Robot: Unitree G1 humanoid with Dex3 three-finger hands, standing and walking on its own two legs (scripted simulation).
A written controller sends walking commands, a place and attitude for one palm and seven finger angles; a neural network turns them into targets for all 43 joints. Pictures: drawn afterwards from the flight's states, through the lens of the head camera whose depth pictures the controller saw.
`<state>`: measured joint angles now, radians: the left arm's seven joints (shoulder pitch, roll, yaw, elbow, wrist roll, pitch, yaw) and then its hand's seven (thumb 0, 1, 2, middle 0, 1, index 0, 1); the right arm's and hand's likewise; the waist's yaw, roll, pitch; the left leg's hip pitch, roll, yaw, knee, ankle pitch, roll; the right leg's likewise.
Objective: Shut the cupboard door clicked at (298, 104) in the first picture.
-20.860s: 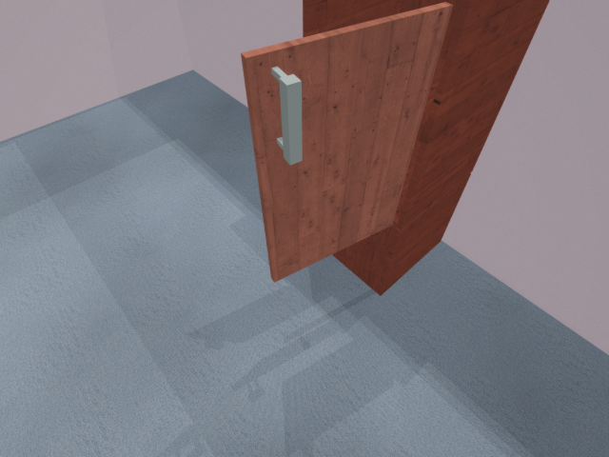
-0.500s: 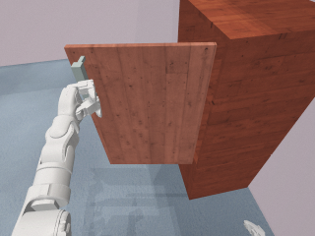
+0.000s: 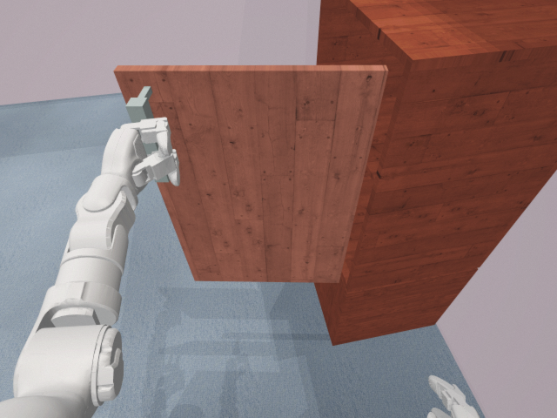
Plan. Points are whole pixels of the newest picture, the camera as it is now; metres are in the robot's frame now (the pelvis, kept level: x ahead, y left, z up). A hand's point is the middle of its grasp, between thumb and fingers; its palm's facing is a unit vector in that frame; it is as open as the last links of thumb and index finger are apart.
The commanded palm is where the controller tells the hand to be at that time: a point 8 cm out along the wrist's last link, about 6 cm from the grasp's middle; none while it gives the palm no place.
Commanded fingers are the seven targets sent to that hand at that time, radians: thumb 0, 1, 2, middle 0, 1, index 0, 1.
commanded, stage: push the door shut along its arc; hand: left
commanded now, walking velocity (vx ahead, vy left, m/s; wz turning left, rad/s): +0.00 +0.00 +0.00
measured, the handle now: (155, 135) +0.50 +0.20 +0.16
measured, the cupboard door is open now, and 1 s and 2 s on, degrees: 78 62 53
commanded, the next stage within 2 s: pull the fist back off the door in 1.42 s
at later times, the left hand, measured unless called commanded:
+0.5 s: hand (178, 142) +0.47 +0.16 +0.17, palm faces -0.16 -0.99 -0.03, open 3.1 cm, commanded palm +0.49 +0.19 +0.16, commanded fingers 0.00 0.90 0.90 -1.30 -1.50 -1.30 -1.50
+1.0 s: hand (229, 113) +0.55 +0.09 +0.17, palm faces -0.30 -0.96 -0.01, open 2.9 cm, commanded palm +0.55 +0.15 +0.16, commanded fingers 0.00 0.90 0.90 -1.30 -1.50 -1.30 -1.50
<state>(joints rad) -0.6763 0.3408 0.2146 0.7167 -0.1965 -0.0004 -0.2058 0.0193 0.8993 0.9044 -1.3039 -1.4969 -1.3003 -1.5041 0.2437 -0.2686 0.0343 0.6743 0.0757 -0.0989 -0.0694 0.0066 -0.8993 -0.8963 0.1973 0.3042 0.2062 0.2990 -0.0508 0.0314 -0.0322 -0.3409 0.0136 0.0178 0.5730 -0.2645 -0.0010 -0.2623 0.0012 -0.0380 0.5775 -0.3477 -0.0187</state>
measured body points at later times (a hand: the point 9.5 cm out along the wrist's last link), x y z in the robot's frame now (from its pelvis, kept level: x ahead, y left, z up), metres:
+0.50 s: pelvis -0.01 +0.01 -0.01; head +0.03 +0.01 +0.44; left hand +0.47 +0.21 +0.17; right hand +0.02 -0.26 -0.13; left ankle +0.02 +0.12 -0.73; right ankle -0.03 -0.11 -0.73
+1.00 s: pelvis +0.00 +0.01 -0.02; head +0.10 +0.00 +0.42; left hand +0.56 +0.14 +0.17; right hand -0.07 -0.25 -0.13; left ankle +0.02 +0.12 -0.73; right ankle -0.03 -0.11 -0.73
